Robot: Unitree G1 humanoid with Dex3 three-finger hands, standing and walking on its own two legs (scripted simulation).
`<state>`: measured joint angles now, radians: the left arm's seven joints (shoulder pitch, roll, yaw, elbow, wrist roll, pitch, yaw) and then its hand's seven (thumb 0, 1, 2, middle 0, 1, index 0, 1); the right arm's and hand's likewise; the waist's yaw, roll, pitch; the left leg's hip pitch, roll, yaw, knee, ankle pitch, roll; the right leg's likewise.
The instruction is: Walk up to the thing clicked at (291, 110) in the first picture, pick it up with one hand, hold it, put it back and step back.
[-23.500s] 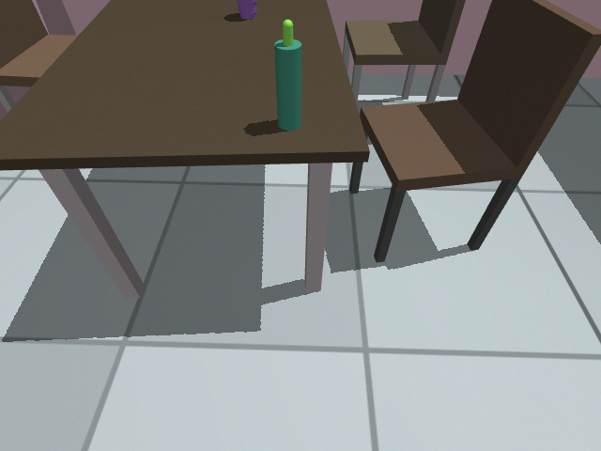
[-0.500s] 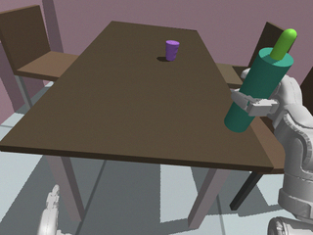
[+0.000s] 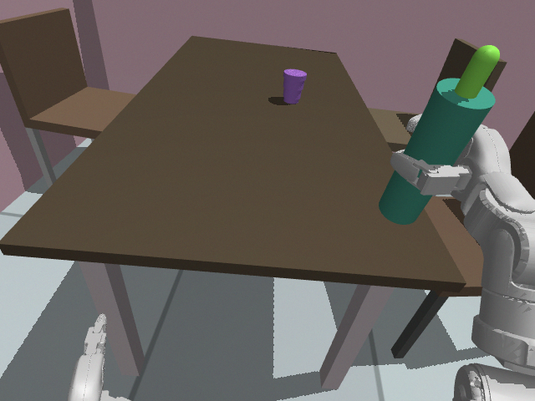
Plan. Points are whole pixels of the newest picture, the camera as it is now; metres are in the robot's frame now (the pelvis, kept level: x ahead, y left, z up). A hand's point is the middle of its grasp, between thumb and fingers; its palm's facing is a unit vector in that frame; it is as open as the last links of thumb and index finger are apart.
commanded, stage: hold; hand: right
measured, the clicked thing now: (434, 147) +0.33 -0.17 +0.31
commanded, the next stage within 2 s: crouch in 0.76 s
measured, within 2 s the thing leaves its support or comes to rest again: neither
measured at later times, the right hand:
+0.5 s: hand (419, 147) +0.34 -0.16 +0.30, palm faces +0.13 +0.99 -0.03, open 8.2 cm
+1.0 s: hand (423, 151) +0.34 -0.16 +0.29, palm faces +0.13 +0.99 -0.03, open 8.3 cm
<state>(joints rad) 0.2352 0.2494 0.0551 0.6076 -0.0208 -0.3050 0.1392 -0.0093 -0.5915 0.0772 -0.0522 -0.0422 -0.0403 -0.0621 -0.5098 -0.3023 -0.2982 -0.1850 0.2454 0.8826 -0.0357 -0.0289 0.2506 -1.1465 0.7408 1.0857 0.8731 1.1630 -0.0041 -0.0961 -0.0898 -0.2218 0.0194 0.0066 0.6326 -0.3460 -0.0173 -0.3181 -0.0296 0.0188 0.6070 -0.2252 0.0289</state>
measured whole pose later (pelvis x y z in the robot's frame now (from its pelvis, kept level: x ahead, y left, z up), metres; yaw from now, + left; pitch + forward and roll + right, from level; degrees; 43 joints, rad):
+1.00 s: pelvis +0.00 +0.00 +0.00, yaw +0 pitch -4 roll +0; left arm 0.24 0.24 0.05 0.58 -0.03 -0.30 0.13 -0.01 -0.57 0.07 -0.05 -0.05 -0.05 -0.06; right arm -0.57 -0.31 -0.30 -0.08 0.24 0.89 -0.02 -0.04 0.29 -1.20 0.74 1.12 0.87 1.19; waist 0.00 -0.10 -0.10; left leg -0.22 0.02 0.01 0.64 -0.35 -0.02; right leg -0.32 -0.03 0.02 0.61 -0.23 0.03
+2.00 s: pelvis +0.00 -0.01 +0.00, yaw +2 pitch +4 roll +1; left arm 0.29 0.24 0.02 0.51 0.01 -0.32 0.11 -0.01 -0.54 0.05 -0.06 -0.05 -0.06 -0.05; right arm -0.73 -0.41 -0.36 0.69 0.11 0.21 0.01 -0.04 0.30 -1.22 0.75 1.12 0.88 1.19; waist 0.09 -0.02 -0.05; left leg -0.39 0.00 -0.03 0.67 -0.34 -0.02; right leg -0.49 -0.06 -0.01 0.67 -0.25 0.02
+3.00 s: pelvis +0.01 -0.01 -0.02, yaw +3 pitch +9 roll +2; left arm 0.30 0.23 0.00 0.36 0.02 -0.19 0.06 -0.01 -0.56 0.07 -0.06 -0.04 -0.05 -0.06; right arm -0.68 -0.43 -0.42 0.91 0.09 -0.16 0.03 -0.04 0.24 -1.08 0.79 1.02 0.91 1.09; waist 0.12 0.00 -0.07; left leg -0.52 -0.02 -0.02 0.73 -0.37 -0.03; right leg -0.63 -0.07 0.00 0.77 -0.30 0.02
